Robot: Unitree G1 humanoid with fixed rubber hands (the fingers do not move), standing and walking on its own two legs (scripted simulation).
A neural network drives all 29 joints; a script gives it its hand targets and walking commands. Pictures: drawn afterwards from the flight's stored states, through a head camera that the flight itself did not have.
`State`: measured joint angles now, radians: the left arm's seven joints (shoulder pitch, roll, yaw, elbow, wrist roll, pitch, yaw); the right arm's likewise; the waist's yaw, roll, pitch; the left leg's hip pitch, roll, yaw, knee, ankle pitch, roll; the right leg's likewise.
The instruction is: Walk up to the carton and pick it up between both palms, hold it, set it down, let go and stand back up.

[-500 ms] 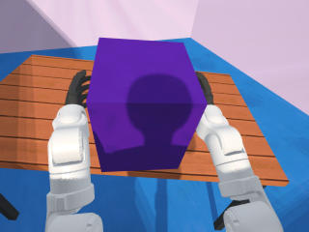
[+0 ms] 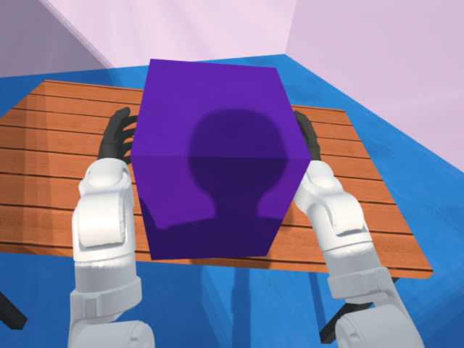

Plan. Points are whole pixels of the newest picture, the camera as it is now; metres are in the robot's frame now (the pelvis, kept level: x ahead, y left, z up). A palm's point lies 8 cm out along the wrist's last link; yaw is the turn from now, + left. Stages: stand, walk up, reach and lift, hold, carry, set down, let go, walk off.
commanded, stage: hold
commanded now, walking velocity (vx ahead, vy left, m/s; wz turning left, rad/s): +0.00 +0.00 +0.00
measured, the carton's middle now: (212, 165) +0.37 +0.01 +0.16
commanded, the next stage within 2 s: none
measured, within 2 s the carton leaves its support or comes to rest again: neither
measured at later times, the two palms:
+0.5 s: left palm (114, 159) +0.35 +0.16 +0.20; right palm (305, 158) +0.35 -0.13 +0.20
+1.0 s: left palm (113, 159) +0.35 +0.16 +0.20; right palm (304, 159) +0.35 -0.13 +0.19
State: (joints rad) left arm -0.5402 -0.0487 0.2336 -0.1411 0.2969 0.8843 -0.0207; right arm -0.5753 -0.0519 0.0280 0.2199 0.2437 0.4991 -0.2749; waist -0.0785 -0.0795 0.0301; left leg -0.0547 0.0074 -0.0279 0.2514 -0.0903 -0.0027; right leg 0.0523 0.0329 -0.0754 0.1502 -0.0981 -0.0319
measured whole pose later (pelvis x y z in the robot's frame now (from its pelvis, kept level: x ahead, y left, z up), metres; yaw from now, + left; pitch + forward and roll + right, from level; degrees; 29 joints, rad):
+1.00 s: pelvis +0.00 +0.00 +0.00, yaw +0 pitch -6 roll -1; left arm -0.56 -0.04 0.23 -0.11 0.29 0.87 -0.02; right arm -0.59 -0.04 0.01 0.23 0.22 0.49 -0.27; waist -0.07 -0.08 0.03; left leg -0.06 0.01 -0.03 0.25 -0.08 0.00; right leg 0.04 0.03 -0.08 0.16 -0.10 -0.03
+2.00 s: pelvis +0.00 +0.00 +0.00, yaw +0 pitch -6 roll -1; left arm -0.55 -0.04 0.22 -0.13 0.29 0.87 -0.01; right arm -0.58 -0.04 0.01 0.23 0.21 0.48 -0.26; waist -0.08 -0.08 0.03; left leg -0.07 0.01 -0.02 0.26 -0.09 0.00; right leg 0.04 0.03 -0.08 0.15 -0.10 -0.03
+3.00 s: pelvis +0.00 +0.00 +0.00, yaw +0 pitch -6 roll -1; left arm -0.57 -0.03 0.23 -0.12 0.30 0.87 -0.02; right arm -0.60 -0.03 -0.01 0.23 0.21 0.49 -0.26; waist -0.08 -0.08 0.04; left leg -0.07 0.01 -0.03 0.26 -0.09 0.00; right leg 0.04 0.03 -0.09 0.15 -0.09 -0.03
